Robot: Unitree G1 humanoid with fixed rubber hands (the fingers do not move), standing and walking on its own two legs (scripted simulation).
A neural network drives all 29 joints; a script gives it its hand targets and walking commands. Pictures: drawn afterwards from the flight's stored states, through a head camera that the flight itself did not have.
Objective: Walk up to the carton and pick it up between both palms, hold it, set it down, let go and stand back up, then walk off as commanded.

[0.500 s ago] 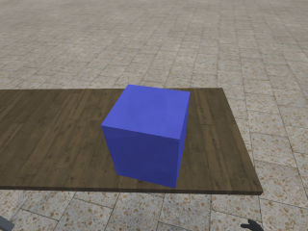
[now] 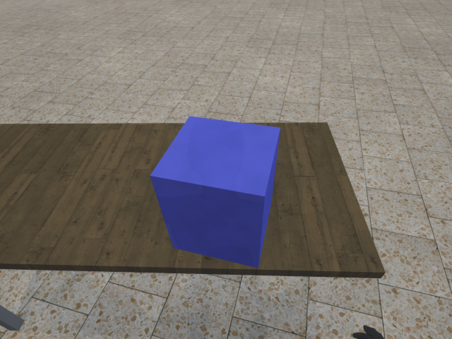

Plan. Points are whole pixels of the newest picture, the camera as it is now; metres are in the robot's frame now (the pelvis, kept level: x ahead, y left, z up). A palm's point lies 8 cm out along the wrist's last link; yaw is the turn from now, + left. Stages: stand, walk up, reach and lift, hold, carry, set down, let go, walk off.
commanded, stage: stand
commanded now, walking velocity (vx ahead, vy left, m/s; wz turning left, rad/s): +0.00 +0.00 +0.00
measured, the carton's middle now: (223, 191) +0.44 +0.02 +0.01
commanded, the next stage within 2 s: walk off in 0.48 s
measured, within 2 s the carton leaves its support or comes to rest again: neither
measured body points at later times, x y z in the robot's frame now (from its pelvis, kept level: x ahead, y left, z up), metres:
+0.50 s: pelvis +0.00 +0.00 +0.00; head -0.03 -0.02 +0.45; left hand +0.08 +0.27 -0.12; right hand +0.11 -0.27 -0.12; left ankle +0.04 +0.12 -0.74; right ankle +0.00 -0.12 -0.74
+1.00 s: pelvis -0.05 +0.04 -0.02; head -0.01 +0.05 +0.43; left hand +0.08 +0.32 -0.14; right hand +0.03 -0.27 -0.13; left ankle -0.04 +0.10 -0.74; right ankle +0.00 -0.12 -0.74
